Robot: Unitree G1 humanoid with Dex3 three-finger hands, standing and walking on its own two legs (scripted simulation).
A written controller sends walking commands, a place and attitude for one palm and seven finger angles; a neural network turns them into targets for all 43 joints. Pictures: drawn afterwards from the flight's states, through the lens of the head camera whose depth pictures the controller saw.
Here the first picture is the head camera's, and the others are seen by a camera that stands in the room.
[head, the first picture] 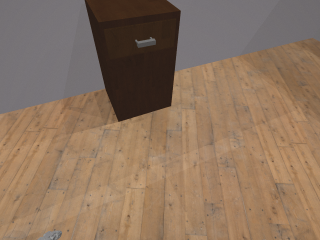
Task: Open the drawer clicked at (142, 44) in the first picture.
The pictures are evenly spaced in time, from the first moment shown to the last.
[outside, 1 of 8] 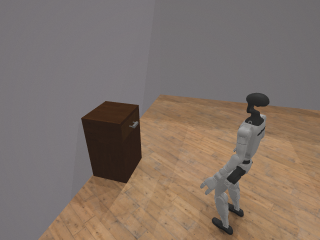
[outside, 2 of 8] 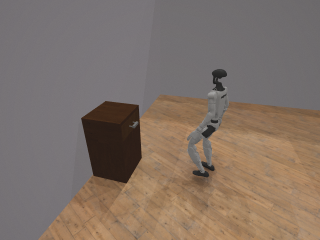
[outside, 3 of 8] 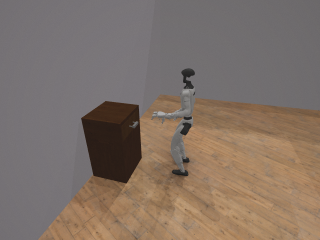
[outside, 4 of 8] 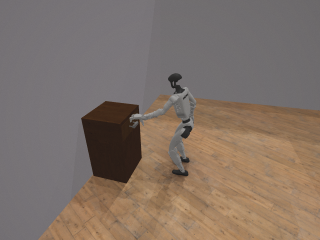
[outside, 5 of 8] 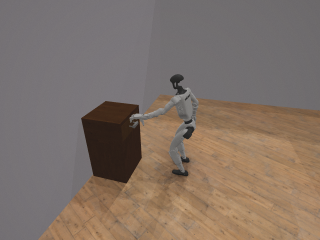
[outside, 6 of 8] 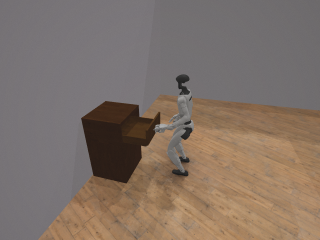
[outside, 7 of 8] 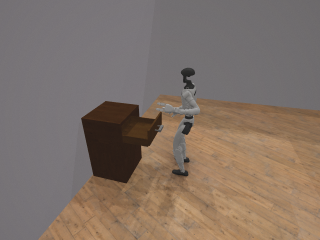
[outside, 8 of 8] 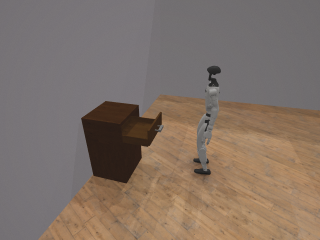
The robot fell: no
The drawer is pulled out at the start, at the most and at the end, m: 0.00 0.30 0.30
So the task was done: yes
